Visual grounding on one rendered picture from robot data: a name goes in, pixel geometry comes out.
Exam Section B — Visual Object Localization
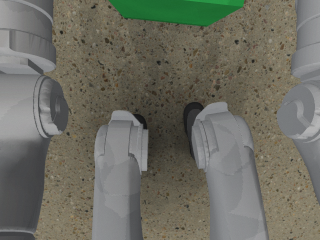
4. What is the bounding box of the right robot upper arm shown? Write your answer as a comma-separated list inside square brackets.
[276, 80, 320, 205]

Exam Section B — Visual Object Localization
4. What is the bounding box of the carton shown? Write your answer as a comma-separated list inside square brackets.
[109, 0, 245, 27]

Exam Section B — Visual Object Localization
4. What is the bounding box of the right robot forearm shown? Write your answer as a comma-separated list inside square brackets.
[291, 0, 320, 83]

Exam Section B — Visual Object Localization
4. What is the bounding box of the left robot upper arm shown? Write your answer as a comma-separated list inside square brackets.
[0, 73, 69, 240]

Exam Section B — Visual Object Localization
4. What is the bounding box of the robot right thigh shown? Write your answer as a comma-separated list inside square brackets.
[191, 111, 270, 240]

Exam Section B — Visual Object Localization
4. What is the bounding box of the left robot forearm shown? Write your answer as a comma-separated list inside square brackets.
[0, 0, 56, 75]

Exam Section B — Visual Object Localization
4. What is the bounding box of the robot right foot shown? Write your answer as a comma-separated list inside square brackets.
[183, 102, 204, 160]

